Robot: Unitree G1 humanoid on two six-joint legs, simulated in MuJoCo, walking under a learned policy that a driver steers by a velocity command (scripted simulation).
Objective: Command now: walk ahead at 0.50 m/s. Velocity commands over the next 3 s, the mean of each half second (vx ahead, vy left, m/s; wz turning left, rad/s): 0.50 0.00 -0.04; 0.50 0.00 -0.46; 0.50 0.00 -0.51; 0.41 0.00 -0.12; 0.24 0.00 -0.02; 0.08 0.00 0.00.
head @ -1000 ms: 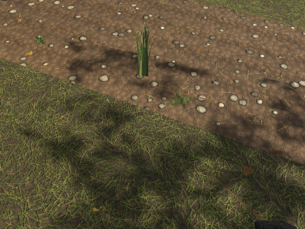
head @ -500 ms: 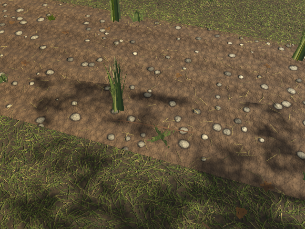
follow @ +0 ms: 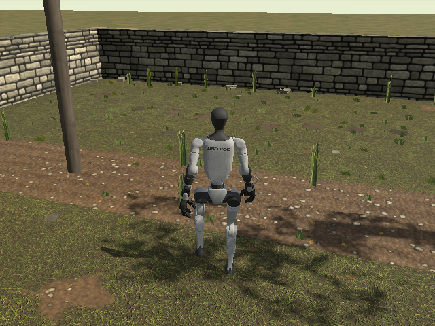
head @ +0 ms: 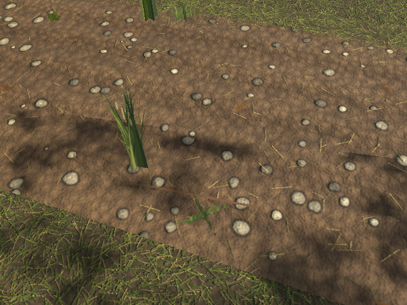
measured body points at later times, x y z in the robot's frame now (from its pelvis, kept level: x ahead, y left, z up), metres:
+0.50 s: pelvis +0.28 +0.05 +0.01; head +0.30 +0.06 +0.46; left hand +0.36 +0.32 -0.13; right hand +0.35 -0.22 -0.11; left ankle +0.30 +0.12 -0.73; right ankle +0.31 -0.13 -0.65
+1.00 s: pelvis +0.55 -0.06 +0.00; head +0.59 -0.07 +0.45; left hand +0.73 +0.17 -0.11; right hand +0.58 -0.35 -0.12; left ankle +0.52 +0.12 -0.64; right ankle +0.57 -0.13 -0.73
